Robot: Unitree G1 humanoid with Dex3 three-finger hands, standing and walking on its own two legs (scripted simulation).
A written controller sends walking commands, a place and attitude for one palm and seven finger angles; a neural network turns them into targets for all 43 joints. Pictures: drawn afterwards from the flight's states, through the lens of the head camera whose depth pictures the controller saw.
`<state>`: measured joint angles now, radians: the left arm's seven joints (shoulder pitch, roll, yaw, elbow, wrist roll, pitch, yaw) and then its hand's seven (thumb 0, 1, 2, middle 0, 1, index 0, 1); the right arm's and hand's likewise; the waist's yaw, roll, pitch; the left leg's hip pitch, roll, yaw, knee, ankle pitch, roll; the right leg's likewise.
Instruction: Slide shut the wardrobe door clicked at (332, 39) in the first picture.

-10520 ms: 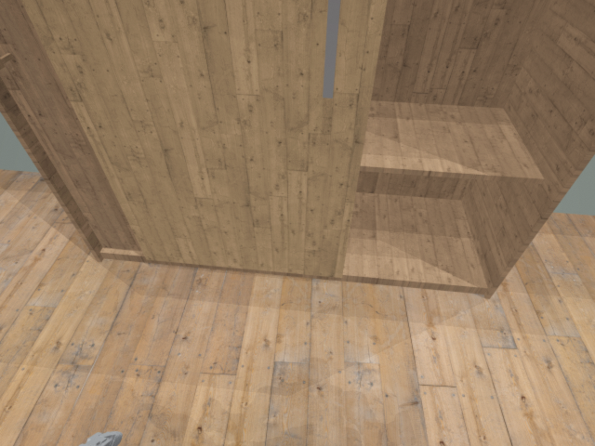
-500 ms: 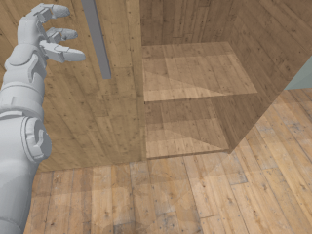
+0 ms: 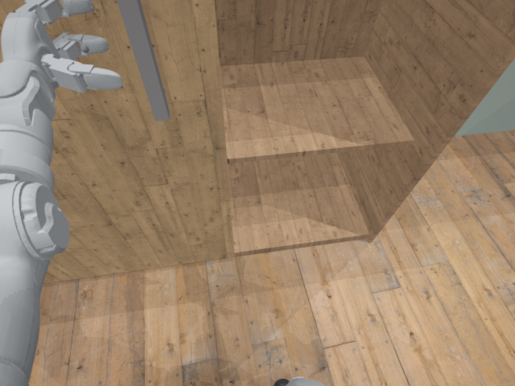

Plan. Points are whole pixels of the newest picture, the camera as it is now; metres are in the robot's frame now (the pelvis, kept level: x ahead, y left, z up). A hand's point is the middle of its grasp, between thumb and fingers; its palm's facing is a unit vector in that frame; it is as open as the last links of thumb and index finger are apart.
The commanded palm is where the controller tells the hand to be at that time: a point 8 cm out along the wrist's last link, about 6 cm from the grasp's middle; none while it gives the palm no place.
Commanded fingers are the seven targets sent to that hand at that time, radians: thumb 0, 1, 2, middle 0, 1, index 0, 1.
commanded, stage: move the hooked fingers beside the handle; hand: left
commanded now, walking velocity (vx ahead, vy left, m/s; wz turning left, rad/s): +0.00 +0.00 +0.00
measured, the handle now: (137, 18) +0.57 +0.12 +0.24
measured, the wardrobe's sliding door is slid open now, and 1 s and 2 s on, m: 0.58 0.57 0.57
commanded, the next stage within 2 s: feel for the door with the fingertips in 0.20 s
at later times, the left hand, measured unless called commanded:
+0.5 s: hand (88, 49) +0.53 +0.19 +0.22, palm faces +0.07 -1.00 -0.01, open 13.5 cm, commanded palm +0.52 +0.21 +0.20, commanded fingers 0.00 -0.50 0.30 -0.30 -1.20 -0.30 -1.20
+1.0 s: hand (93, 51) +0.53 +0.18 +0.22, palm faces +0.11 -0.99 -0.02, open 13.8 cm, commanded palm +0.52 +0.19 +0.20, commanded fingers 0.00 -0.50 0.30 -0.30 -1.20 -0.30 -1.20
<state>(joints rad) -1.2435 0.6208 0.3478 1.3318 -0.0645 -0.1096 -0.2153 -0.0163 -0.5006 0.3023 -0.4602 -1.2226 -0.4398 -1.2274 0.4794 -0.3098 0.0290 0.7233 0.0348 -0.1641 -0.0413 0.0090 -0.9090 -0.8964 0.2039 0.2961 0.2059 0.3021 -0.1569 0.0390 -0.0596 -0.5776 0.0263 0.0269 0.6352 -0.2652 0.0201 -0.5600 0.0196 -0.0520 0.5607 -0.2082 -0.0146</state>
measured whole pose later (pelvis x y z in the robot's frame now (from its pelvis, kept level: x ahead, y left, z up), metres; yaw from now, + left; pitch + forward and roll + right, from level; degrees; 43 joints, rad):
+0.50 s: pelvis +0.01 +0.00 +0.00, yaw +1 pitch +11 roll -1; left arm -1.20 0.54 0.30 1.27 -0.10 -0.11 -0.16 -0.02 -0.50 0.30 -0.43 -1.22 -0.38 -1.22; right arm 0.47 -0.29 0.03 0.73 0.03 -0.16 -0.03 0.01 -0.91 -0.90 0.20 0.30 0.21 0.30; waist -0.12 0.04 -0.06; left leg -0.54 0.01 0.02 0.62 -0.27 0.02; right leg -0.52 0.01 -0.06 0.55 -0.22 -0.01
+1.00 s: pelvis +0.03 +0.00 +0.00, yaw +3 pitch +10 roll -1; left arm -1.15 0.43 0.22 1.18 -0.14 -0.11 -0.08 -0.02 -0.50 0.30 -0.36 -1.27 -0.32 -1.27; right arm 0.42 -0.28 0.02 0.75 0.02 -0.18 -0.01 0.01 -0.91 -0.90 0.20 0.30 0.21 0.30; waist -0.07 0.04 -0.06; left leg -0.49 0.00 -0.01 0.61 -0.29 0.02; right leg -0.47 -0.01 -0.08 0.56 -0.26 -0.01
